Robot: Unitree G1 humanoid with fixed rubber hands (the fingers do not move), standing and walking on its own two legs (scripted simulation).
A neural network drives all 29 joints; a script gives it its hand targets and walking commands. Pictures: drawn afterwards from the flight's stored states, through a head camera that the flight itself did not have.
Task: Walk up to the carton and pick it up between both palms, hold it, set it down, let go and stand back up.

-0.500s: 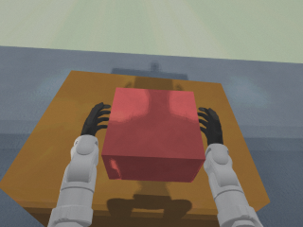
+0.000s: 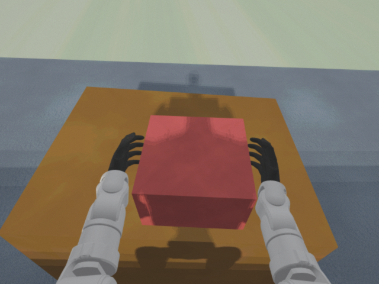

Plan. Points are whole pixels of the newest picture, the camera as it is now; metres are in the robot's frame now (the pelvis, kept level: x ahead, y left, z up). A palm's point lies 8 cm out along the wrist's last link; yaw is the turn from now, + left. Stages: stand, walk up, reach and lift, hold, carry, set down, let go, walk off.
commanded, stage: set down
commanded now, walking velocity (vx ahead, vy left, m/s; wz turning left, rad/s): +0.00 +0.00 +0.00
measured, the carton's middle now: (194, 169) +0.38 -0.06 +0.03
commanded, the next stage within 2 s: none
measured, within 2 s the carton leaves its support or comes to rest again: rests again in 1.86 s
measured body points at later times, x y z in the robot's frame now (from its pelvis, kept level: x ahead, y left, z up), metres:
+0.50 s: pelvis +0.00 +0.00 +0.00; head +0.03 +0.01 +0.45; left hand +0.40 +0.10 +0.03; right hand +0.34 -0.23 +0.04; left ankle -0.01 +0.12 -0.75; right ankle +0.00 -0.11 -0.75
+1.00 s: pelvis +0.01 +0.00 +0.00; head +0.08 +0.00 +0.44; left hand +0.41 +0.08 -0.01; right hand +0.35 -0.24 +0.01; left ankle -0.01 +0.12 -0.75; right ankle +0.00 -0.11 -0.75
